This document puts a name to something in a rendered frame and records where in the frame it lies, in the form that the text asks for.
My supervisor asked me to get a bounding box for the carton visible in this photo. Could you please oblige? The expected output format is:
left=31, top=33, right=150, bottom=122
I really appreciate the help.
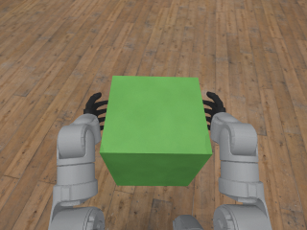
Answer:
left=100, top=76, right=213, bottom=187

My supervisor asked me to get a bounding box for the right robot hand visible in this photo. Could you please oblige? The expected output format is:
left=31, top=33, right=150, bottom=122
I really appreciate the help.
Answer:
left=202, top=91, right=226, bottom=130

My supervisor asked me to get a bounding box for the left robot upper arm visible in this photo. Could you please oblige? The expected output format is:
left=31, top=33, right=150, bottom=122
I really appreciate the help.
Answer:
left=49, top=206, right=106, bottom=230

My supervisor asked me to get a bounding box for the robot right thigh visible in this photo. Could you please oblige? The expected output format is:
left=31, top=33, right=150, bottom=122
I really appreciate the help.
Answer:
left=173, top=215, right=204, bottom=230

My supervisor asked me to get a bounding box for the left robot hand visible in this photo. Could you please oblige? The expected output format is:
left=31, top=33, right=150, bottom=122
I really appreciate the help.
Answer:
left=83, top=92, right=108, bottom=130

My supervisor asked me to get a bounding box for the left robot forearm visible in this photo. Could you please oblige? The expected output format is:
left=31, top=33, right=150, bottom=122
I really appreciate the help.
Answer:
left=48, top=113, right=102, bottom=230

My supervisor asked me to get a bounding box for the right robot forearm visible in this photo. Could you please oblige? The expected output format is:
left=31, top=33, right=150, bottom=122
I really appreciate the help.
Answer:
left=210, top=112, right=272, bottom=228

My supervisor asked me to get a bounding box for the right robot upper arm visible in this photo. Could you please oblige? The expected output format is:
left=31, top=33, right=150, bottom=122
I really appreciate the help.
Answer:
left=213, top=204, right=272, bottom=230

